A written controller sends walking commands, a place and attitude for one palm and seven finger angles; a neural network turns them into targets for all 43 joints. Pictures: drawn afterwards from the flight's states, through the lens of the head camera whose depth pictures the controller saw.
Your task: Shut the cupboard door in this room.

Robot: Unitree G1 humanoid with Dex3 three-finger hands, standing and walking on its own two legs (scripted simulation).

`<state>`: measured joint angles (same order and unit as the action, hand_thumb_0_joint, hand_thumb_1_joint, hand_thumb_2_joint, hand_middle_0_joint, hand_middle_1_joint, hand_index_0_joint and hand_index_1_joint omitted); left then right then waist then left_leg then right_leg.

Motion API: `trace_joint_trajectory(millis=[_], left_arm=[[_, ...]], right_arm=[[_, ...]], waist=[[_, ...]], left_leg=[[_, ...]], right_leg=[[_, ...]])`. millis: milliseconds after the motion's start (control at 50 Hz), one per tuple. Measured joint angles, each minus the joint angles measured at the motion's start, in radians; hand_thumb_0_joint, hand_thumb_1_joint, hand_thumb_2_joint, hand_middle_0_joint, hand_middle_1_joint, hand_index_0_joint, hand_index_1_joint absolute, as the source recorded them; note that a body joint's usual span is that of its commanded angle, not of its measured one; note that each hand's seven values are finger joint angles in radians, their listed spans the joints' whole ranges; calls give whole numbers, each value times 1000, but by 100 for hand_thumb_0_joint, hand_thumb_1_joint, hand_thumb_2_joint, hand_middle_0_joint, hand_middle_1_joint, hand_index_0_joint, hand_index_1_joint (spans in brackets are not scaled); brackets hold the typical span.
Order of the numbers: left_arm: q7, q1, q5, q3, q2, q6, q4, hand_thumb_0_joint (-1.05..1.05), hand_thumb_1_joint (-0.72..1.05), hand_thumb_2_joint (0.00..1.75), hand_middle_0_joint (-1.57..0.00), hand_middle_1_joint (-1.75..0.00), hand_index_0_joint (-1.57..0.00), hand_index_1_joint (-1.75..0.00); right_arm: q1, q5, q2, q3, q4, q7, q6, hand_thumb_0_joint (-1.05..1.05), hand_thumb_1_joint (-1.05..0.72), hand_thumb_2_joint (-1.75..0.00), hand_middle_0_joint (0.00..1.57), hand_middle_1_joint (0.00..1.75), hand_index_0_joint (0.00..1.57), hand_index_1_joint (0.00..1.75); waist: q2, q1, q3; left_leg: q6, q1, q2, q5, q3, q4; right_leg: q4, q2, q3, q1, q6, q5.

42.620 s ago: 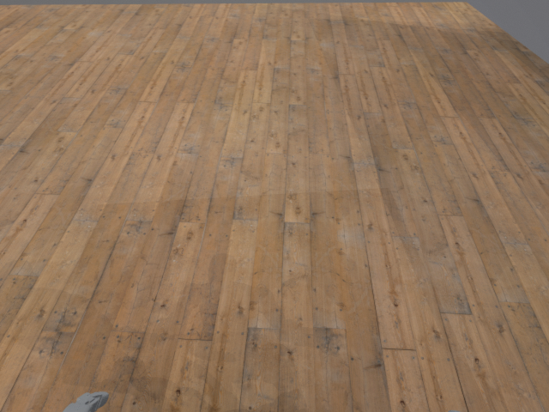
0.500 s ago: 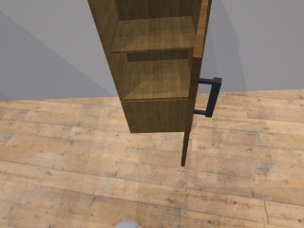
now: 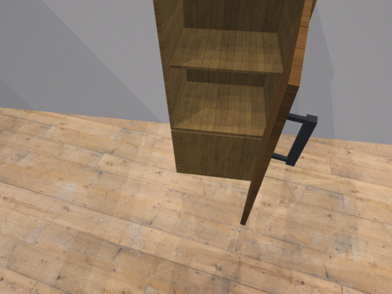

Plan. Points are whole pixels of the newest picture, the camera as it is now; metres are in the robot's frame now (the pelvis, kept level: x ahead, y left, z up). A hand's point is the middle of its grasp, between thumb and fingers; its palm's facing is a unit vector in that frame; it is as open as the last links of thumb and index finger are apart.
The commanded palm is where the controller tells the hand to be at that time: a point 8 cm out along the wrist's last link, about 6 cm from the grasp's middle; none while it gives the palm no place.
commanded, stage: stand and wait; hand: left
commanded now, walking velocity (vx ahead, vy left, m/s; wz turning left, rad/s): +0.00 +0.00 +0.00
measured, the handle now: (290, 140) +0.43 -0.17 +0.07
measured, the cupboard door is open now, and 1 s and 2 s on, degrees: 78 78 78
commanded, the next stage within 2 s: turn or walk to find it in 0.40 s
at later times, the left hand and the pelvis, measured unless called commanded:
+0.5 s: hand out of the picture +0.03 +0.18 -0.17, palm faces +0.05 -0.98 -0.20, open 7.3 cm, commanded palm none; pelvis +0.02 +0.00 +0.01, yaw +1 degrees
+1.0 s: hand out of the picture +0.01 +0.20 -0.17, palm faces +0.14 -0.96 -0.23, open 7.4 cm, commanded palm none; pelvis +0.00 +0.00 +0.00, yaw +5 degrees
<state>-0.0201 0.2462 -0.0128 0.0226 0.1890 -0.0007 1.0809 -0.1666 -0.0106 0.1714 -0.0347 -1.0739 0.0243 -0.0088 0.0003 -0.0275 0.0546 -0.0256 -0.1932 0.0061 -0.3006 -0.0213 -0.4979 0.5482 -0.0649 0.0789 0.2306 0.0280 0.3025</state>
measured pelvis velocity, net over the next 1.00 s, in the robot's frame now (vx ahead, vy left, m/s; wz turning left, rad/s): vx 0.00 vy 0.00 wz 0.09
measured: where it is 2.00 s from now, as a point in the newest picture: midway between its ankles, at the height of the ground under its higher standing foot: outside the picture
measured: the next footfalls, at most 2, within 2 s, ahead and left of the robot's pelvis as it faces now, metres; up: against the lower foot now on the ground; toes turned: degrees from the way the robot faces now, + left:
none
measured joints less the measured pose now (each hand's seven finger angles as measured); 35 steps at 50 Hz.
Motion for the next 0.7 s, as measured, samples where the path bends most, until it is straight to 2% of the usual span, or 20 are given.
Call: trace_joint_trajectory(millis=[40, 100, 140, 260, 440, 700], left_arm=[[1, -1, -2, -7, -15, -8, 7, 0, 91, 89, -20, -30, -20, -30], [2, -3, -3, -13, -29, -12, 6, 0, 91, 89, -20, -30, -20, -30], [0, -7, -1, -16, -37, -11, 8, 0, 91, 89, -20, -30, -20, -30], [-5, -19, 6, -13, -24, -4, 25, 1, 93, 89, -20, -30, -20, -30], [-9, -7, 9, -18, -22, -11, 35, 1, 92, 89, -20, -30, -20, -30], [-8, -20, 4, 11, -17, 13, -21, 0, 91, 89, -20, -30, -20, -30]], right_arm=[[-6, 3, 11, -5, -2, 0, -6, 1, -93, -90, 20, 30, 20, 30], [-16, 1, 17, -5, -6, -1, -14, 1, -92, -90, 20, 30, 20, 30], [-25, 0, 20, -2, -10, -1, -7, 1, -92, -90, 20, 30, 20, 30], [-57, -1, -6, 16, -52, 4, 16, 1, -92, -90, 20, 30, 20, 30], [-91, 2, -31, 26, -79, 10, 20, 1, -92, -90, 20, 30, 20, 30], [-88, -1, -27, 7, -33, 1, -7, 1, -92, -90, 20, 30, 20, 30]], waist=[[-26, 12, -7], [-31, 18, -15], [-34, 22, -15], [-2, 17, -9], [3, 22, -7], [2, 26, 9]], left_leg=[[-4, -4, -14, -27, -4, -27], [-1, -16, -22, -72, 17, -71], [2, -1, -33, 2, 26, -28], [-9, 47, -39, -2, 35, 45], [-7, 87, -44, 11, 43, 90], [8, -9, -9, -23, -6, -25]], right_leg=[[1, 11, 17, -12, -28, 9], [-18, 14, 29, -25, -43, 17], [-21, 20, 35, -27, -43, 17], [-56, 26, 32, -52, -37, 7], [-114, 35, 26, -94, -34, -17], [-2, -9, 71, -25, -22, 36]])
